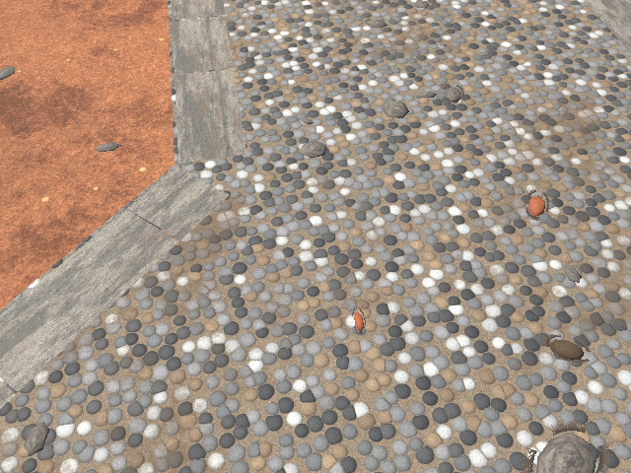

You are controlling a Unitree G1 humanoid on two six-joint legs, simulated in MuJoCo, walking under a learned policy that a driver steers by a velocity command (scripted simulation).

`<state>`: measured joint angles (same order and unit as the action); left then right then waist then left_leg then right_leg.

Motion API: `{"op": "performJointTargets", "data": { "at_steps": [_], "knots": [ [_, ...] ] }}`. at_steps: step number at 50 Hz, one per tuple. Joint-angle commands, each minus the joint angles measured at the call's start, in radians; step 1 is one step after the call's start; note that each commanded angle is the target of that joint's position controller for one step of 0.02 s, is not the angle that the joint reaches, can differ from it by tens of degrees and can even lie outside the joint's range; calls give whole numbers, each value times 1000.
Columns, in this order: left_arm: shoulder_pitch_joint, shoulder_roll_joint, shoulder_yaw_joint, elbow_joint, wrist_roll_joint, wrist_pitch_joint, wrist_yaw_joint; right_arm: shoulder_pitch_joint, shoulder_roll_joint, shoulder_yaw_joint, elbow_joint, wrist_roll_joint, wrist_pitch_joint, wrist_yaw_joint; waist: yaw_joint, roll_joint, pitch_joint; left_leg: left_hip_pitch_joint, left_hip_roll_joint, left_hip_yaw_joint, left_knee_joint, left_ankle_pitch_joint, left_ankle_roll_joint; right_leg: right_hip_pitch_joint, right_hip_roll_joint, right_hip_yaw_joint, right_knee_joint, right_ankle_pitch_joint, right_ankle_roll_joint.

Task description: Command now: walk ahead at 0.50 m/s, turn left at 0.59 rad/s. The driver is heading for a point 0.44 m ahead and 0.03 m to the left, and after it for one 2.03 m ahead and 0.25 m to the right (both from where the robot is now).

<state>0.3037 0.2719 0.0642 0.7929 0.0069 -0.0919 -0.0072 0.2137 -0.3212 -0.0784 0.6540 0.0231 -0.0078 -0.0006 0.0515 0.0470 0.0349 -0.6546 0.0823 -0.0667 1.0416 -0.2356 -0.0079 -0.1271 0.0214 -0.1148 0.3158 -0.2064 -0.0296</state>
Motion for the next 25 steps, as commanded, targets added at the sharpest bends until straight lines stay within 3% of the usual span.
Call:
{"op": "performJointTargets", "data": {
  "at_steps": [1,5,8,10,11,12,13,14,15,16,17,18,19,21,23,25],
  "knots": [
    [-69,159,39,-60,-2,-14,5,-35,-20,1,-73,0,-16,14,-16,-116,-5,-60,35,-13,-129,147,-2,58,-275,131,-165,258,-152],
    [-27,189,46,-30,-14,2,11,-162,-3,11,-106,1,-26,40,28,-105,30,-5,13,56,-320,253,18,94,-272,23,-164,280,-122],
    [-4,217,56,-10,-31,18,11,-208,-20,5,-135,3,-23,54,23,-112,47,16,-9,91,-394,176,55,175,-303,-18,-120,389,-101],
    [-10,249,66,-9,-42,31,17,-163,-56,-14,-137,-5,-16,57,-24,-141,-1,127,-70,145,-413,70,97,214,-305,-58,10,714,-80],
    [-10,257,67,-7,-47,38,20,-72,-83,-32,-117,-8,-14,54,-82,-141,-58,266,-111,165,-441,50,126,195,-294,-77,150,843,-69],
    [-9,235,56,-6,-45,41,23,99,-131,-62,-68,-5,-10,42,-173,-111,-144,524,-147,160,-501,116,164,90,-261,-102,356,823,-41],
    [19,162,26,-23,-5,35,22,249,-209,-86,-32,0,-1,20,-215,45,-242,840,20,-94,-503,138,225,-184,-210,-104,677,364,0],
    [102,59,-13,-72,9,8,7,195,-286,-82,-51,2,-16,20,-90,235,-366,1054,251,-662,-648,-98,402,-538,-19,35,974,-400,44],
    [2,164,9,-54,-38,-15,-5,212,-179,-54,-55,-3,-30,26,-173,82,-380,1030,274,-678,-735,-160,374,-623,-56,182,1050,-364,33],
    [-73,186,15,-80,-66,-25,-9,171,-146,-40,-42,-12,-43,29,-169,65,-232,911,247,-515,-741,-65,330,-676,-95,167,1031,-278,15],
    [-89,170,11,-72,-54,-27,-2,107,-119,-30,-38,-11,-50,29,-128,-2,-159,769,207,-387,-742,53,292,-634,-144,165,959,-192,10],
    [-86,168,14,-60,-34,-22,1,50,-86,-19,-38,-19,-55,29,-93,-2,-110,654,170,-290,-761,151,270,-579,-172,168,897,-135,15],
    [-46,164,16,-44,-34,-7,-3,21,-64,-10,-39,-31,-62,27,-59,25,-102,580,151,-233,-791,202,259,-513,-193,182,877,-90,19],
    [-4,134,13,-20,-35,21,-4,8,-62,-11,-18,-32,-82,26,-34,21,-88,510,140,-151,-849,261,262,-469,-194,179,843,-42,37],
    [-38,115,11,-25,-35,39,2,16,-75,-15,9,-39,-97,21,-38,1,-39,484,131,-67,-888,297,250,-516,-183,197,781,39,55],
    [-86,106,12,-37,-33,40,3,35,-71,-14,33,-45,-100,11,-56,-4,-7,505,116,5,-902,323,227,-569,-160,223,682,146,66]
  ]
}}
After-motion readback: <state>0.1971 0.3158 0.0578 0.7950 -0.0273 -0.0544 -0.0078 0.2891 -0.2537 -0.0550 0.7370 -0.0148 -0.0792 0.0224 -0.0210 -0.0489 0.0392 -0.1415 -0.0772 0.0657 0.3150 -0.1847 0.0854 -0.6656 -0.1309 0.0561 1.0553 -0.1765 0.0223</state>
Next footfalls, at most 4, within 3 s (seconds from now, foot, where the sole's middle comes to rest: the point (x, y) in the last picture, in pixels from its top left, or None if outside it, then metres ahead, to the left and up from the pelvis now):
0.24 left None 0.29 0.17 -0.78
0.80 right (352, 401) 0.63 0.00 -0.78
1.26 left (286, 287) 0.93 0.17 -0.78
1.76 right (416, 246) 1.08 -0.17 -0.78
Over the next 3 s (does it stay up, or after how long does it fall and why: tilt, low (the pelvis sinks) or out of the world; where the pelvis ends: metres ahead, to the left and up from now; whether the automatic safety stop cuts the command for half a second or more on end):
stays up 1.59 -0.28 0.00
